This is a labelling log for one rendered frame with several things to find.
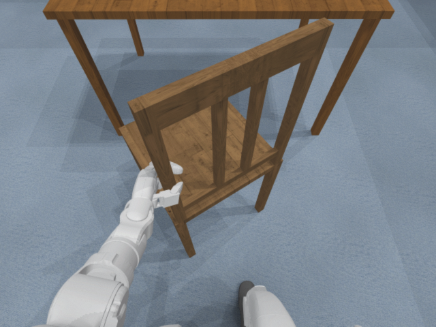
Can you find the left robot upper arm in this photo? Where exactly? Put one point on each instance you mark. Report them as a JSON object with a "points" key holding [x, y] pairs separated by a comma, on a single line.
{"points": [[88, 301]]}

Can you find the robot left hand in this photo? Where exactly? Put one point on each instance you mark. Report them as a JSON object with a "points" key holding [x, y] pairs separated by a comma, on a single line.
{"points": [[147, 184]]}

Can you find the table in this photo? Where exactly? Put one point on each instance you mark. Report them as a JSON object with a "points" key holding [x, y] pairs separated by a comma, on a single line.
{"points": [[66, 11]]}

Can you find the chair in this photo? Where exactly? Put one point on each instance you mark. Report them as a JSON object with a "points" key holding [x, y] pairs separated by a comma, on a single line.
{"points": [[190, 122]]}

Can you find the right robot foot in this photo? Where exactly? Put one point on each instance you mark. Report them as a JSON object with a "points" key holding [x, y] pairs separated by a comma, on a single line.
{"points": [[243, 289]]}

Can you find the left robot forearm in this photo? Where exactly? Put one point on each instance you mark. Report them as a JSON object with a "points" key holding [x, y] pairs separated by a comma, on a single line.
{"points": [[119, 256]]}

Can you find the robot right thigh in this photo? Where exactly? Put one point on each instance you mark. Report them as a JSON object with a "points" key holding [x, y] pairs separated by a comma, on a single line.
{"points": [[264, 309]]}

